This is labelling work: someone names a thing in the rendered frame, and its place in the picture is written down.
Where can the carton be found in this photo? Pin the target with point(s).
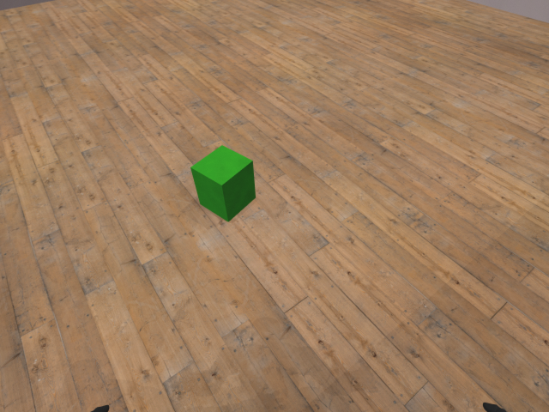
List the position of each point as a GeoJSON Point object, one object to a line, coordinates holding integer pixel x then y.
{"type": "Point", "coordinates": [224, 182]}

